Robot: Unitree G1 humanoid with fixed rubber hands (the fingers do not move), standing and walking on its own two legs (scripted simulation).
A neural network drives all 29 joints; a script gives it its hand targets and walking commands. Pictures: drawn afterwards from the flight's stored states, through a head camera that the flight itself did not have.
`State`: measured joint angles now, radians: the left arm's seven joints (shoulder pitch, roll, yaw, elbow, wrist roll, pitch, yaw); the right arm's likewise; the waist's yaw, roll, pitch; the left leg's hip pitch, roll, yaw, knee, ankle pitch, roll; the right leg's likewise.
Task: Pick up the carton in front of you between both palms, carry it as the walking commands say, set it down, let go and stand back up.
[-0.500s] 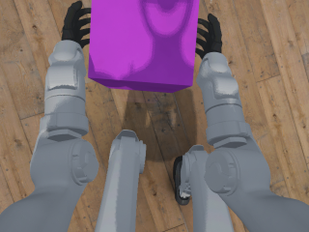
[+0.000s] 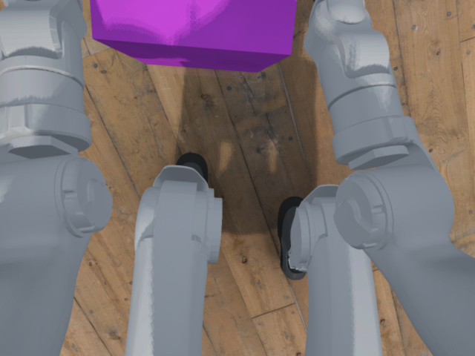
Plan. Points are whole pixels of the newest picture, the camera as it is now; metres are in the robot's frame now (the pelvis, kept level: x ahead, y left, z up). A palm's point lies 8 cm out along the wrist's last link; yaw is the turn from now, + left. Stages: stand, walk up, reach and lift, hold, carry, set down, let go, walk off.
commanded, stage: set down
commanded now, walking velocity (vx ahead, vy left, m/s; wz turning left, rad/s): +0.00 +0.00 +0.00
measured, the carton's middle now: out of the picture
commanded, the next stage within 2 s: none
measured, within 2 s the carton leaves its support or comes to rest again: rests again in 0.34 s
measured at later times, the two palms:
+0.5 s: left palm out of the picture +0.49 +0.31 -0.19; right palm (333, 2) +0.55 +0.01 -0.19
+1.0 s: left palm out of the picture +0.49 +0.32 -0.20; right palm (336, 1) +0.55 +0.00 -0.20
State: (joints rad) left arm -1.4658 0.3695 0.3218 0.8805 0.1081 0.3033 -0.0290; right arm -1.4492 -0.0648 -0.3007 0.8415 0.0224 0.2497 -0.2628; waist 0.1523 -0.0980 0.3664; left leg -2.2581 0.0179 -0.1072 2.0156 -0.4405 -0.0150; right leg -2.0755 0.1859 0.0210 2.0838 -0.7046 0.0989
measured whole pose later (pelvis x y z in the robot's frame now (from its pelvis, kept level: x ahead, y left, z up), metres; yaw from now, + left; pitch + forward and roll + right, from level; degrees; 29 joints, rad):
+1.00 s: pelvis -0.02 -0.01 -0.03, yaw +0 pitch +32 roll -2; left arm -1.57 0.47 0.43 1.09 0.14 0.22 -0.19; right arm -1.58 -0.12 -0.31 1.01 -0.05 0.19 -0.10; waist 0.15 -0.10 0.52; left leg -2.23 0.06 -0.09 2.09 -0.43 -0.02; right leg -2.09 0.24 0.04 2.20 -0.68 0.09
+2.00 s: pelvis +0.00 +0.01 +0.09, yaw +2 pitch +43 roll -6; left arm -1.39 0.48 0.34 0.95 0.02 0.24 -0.09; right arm -1.37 -0.17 -0.26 0.79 0.02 0.29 -0.19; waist 0.10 -0.07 0.14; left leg -2.07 0.01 -0.08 1.69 -0.38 0.00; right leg -1.90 0.11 0.03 1.75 -0.62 0.08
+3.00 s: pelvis +0.08 +0.03 +0.32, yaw +8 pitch +27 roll -2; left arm -0.31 0.26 0.19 0.60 0.04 0.06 -0.12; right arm -0.32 -0.09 -0.15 0.57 -0.09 0.08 -0.05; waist 0.05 -0.02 -0.04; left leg -0.99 -0.02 -0.04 0.71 -0.18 0.02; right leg -0.85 0.02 0.08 0.73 -0.35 0.05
